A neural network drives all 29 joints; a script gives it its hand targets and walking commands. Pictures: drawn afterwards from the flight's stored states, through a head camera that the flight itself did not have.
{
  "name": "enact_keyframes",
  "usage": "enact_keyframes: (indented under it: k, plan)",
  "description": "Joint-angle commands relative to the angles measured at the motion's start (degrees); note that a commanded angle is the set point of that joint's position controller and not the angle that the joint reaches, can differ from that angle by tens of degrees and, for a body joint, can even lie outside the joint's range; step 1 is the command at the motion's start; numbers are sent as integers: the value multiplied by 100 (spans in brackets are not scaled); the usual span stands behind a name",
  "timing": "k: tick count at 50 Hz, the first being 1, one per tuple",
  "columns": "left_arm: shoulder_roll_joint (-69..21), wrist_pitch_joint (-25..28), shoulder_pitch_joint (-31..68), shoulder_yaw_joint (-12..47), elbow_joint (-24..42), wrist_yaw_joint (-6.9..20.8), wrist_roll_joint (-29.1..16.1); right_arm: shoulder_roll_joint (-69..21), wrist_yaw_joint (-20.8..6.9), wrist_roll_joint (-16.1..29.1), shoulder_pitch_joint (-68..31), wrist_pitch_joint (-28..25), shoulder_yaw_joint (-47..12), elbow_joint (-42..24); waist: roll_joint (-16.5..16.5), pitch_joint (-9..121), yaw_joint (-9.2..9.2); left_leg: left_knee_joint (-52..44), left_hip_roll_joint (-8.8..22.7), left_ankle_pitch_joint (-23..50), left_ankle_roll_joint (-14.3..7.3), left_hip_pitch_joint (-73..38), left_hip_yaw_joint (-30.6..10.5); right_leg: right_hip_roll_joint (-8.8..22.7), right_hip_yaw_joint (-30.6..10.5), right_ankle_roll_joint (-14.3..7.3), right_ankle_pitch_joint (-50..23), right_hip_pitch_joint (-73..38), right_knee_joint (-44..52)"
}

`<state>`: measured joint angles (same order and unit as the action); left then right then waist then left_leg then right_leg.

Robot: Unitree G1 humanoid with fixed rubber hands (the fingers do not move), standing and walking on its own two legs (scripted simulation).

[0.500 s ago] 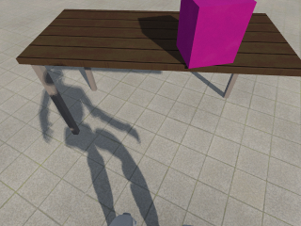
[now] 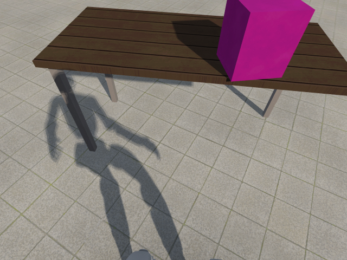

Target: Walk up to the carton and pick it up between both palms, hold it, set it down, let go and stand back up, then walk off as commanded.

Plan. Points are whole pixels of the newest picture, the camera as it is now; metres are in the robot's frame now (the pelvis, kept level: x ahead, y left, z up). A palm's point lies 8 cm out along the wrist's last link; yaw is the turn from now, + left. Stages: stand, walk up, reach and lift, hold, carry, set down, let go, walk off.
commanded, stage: walk up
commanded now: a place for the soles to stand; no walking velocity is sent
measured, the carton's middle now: (256, 36) +0.86 -0.28 +0.10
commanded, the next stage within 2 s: none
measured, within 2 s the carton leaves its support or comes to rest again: neither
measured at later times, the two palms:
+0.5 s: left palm out of the picture +0.07 +0.33 -0.09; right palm out of the picture +0.08 -0.33 -0.07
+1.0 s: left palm out of the picture +0.15 +0.23 -0.08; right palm out of the picture +0.16 -0.44 -0.07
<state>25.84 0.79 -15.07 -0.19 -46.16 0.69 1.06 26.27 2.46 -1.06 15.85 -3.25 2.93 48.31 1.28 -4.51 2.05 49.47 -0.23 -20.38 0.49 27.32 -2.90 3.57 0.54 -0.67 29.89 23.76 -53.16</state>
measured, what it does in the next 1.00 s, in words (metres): steps to the right: right foot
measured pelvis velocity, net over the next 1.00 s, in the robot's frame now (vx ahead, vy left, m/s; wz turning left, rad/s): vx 0.09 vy -0.10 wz -0.02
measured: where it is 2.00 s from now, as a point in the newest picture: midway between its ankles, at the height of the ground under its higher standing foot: (222, 234)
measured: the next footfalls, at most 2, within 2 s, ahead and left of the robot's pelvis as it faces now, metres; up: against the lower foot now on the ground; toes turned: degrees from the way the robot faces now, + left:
right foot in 0.74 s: +0.13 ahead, -0.21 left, +0.00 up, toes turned -5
left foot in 1.02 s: +0.23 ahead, +0.04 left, +0.00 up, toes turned +1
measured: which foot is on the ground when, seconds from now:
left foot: down 0.00-0.74, up 0.76-1.00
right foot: down 0.00-0.48, up 0.50-0.72, down 0.74-1.00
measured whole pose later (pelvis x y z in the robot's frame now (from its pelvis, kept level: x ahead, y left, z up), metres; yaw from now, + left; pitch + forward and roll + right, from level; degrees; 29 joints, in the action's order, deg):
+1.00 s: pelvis +0.09 -0.10 +0.01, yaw -1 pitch -1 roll +0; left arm 26.5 0.6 -16.0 -0.6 -46.1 4.7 1.1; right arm 27.1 1.5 -1.1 16.4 -3.9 4.2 48.6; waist 0.6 -4.1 2.8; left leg 48.4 2.8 -27.0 -1.1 30.1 1.1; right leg 1.2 3.3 -1.3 24.3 21.4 -46.7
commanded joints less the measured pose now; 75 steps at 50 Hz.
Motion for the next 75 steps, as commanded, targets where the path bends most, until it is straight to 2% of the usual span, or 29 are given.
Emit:
enact_keyframes:
  k: [1, 3, 5, 7, 9, 12, 15, 20, 22, 24, 25, 33, 35, 37, 38, 39, 45, 48, 50, 51, 52, 53, 56, 61, 65, 67, 68, 71, 75]
  plan:
    - [1072, -43, 126, -499, 57, -68, -29, 1661, 26, -28, -291, -154, 431, -229, -859, 489, -154, -1925, 1666, 495, -1533, -1031, -2832, -43, -256, -141, 594, 696, 176]
    - [891, 78, -337, -522, -190, -60, -81, 1336, -18, -31, -750, -52, 328, -244, -1296, 408, 105, -1625, 953, 506, -950, 27, -1471, -165, 134, -185, -511, -701, 1510]
    - [1365, 199, -317, -615, -121, -113, 57, 802, -40, 32, -840, 42, 170, -337, 543, 328, 191, 79, 67, -92, -361, 790, -373, 896, -2011, -562, 47, -869, 2952]
    - [1741, 202, 246, -669, 8, -82, 78, 1076, -41, 61, -501, 48, 264, -131, 590, 36, -103, 553, -8, -1372, -259, 429, -6, 1712, -3160, -1178, 46, -160, 3250]
    - [1480, 137, 552, -512, 53, -59, -4, 989, -108, 93, -132, -43, 279, -24, 516, -14, -420, -424, 24, -617, -384, -784, 339, 1018, -1592, -826, -514, 572, 2526]
    - [1040, 75, 353, -409, -38, -55, -56, 1468, -91, -1, -116, -173, 341, -81, -720, 579, -185, -1838, 1291, -19, -1108, -1059, -2281, -82, -199, -51, -805, 554, 585]
    - [1062, 98, -69, -497, -160, -76, -25, 1311, -124, -7, -884, -54, 291, -258, -480, 487, 167, -1567, 877, -618, -937, 31, -1637, -4, -502, -277, -186, -499, 1559]
    - [1407, 160, 477, -536, 86, -61, 10, 974, -128, 52, -370, -28, 218, -71, 506, 330, -251, -401, 9, -167, -354, -320, 123, 1009, -1660, -841, -405, -78, 2551]
    - [1474, 110, 463, -738, 472, 183, 130, 1664, -158, 15, 899, -219, 532, 198, 202, 951, -623, -1175, 278, -1694, -753, -1939, -692, 234, -928, -635, 839, 984, 1216]
    - [1084, 34, 989, -634, 671, 224, 199, 2437, -58, 41, 1710, -357, 782, 255, -1324, 486, -1002, -3268, 2184, -3994, -1609, -3042, -4343, -316, -527, -245, 537, 3373, -1359]
    - [1318, 21, 991, -660, 606, 221, 258, 2447, -15, 73, 1241, -382, 747, 209, -430, 127, -867, -3363, 2476, -3744, -1751, -2693, -4472, 24, -843, -192, 167, 3362, -1325]
    - [1320, 34, -25, -901, 327, 538, 43, 2067, -119, -85, -264, -276, 699, -186, -1346, 309, -79, -2773, 1405, -2328, -1191, -372, -1212, 138, 66, -44, -299, 99, 552]
    - [1256, 25, -988, -950, -67, 470, 32, 1826, -113, -90, -901, -177, 654, -327, -908, 252, 565, -1749, 1018, -1969, -905, 378, -462, -134, 396, -65, -996, -1419, 1622]
    - [1819, 93, -2173, -1182, -375, 280, 171, 824, -124, -80, -675, -57, 368, -300, 1790, 617, 1148, 1766, -8, -1943, -541, 1874, 652, 268, -1103, -90, 604, -2832, 2764]
    - [1878, 62, -1445, -1074, 28, 227, 178, 817, -75, 75, -691, -71, 240, -471, 1883, 266, 881, 2521, -158, -1481, -332, 2676, 240, 1279, -3559, -541, 2640, -2076, 4093]
    - [2084, 117, -792, -1064, 179, 248, 181, 1357, -46, 38, -671, -136, 417, -468, 908, -264, 491, 2578, 120, -1157, -334, 2627, -271, 1821, -4529, -1135, 3177, -1359, 4603]
    - [1592, 168, -450, -843, 161, 232, 84, 1296, -115, 138, 207, -306, 396, -170, 1334, 574, 233, 247, 388, -900, -289, 1121, 610, 812, -1814, -1376, -276, -1718, 2818]
    - [1598, 63, -145, -801, 465, 313, 40, 1286, -129, 130, 56, -331, 429, -157, 807, 418, 101, -456, 215, -446, -359, 54, 830, 1109, -1787, -1363, 459, -530, 2964]
    - [1421, -18, 635, -690, 622, 354, 60, 1431, -91, 69, 1175, -352, 592, 249, 202, 593, -550, -911, -107, 198, -480, -2076, 1181, 718, -1085, -1030, 959, 840, 2118]
    - [1115, -26, 870, -632, 706, 347, 94, 1672, -17, 101, 1966, -383, 703, 466, -523, 829, -995, -1652, 431, -230, -549, -2923, 336, 295, -607, -813, 857, 1712, 726]
    - [707, -12, 641, -535, 801, 334, 77, 2300, 39, -20, 2277, -387, 866, 391, -1638, 1041, -1090, -2521, 1730, -2464, -1073, -3740, -2502, -437, 10, -360, 703, 2956, -926]
    - [1219, -55, 609, -679, 777, 275, 161, 2522, 48, 126, 1883, -370, 949, 196, -988, 1091, -1007, -3546, 2780, -3989, -1744, -3301, -4620, -405, -651, -142, 860, 2911, -1507]
    - [1349, -46, 283, -731, 490, 341, 172, 2127, 84, 63, 617, -383, 689, -39, -345, -61, -314, -3074, 2307, -2687, -1621, -2327, -3144, 201, -766, -53, -187, 2782, -1371]
    - [1208, 2, 143, -764, 485, 483, 55, 2073, -43, 3, 185, -378, 676, -189, -1616, 60, -200, -2679, 1796, -1000, -1431, -989, -1170, 258, -213, -59, -472, 888, 128]
    - [1359, 53, -1588, -987, -236, 384, 54, 1452, -98, -23, -468, -204, 495, -268, 225, 720, 746, 159, 874, -940, -736, 712, 408, -297, 395, 25, -935, -2211, 1696]
    - [2137, 159, -1502, -1062, 29, 230, 179, 659, -22, 112, -207, -178, 149, -444, 2222, 302, 728, 2628, -180, -1745, -392, 2416, 322, 1225, -3086, -497, 671, -2116, 3399]
    - [2291, 169, -1065, -1049, 207, 205, 66, 1266, 41, 95, -339, -213, 308, -483, 1240, 323, 469, 2754, 10, -1629, -326, 2375, 54, 1903, -4688, -1107, -240, -2123, 3994]
    - [1610, 208, -449, -886, 191, 88, -120, 1378, 1, 223, 20, -286, 238, -221, 651, 136, 144, 2157, 557, -699, -352, 2107, 263, 1291, -2385, -1081, -3514, -2126, 2567]
    - [1544, 184, -558, -740, 257, 128, -4, 1049, -50, 227, -73, -323, 226, -404, 1181, 555, 297, 360, 413, -839, -329, 1015, 717, 1190, -1475, -1483, -3640, -1666, 2171]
